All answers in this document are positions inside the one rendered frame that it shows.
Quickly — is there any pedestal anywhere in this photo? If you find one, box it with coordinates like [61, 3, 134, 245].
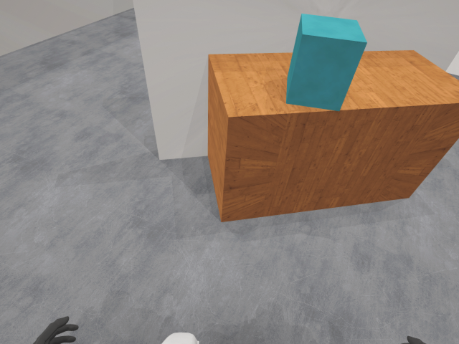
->
[208, 50, 459, 222]

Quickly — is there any robot left hand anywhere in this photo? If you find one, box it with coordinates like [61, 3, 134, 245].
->
[33, 316, 79, 344]

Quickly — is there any carton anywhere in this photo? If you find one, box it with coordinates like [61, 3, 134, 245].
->
[286, 14, 367, 111]

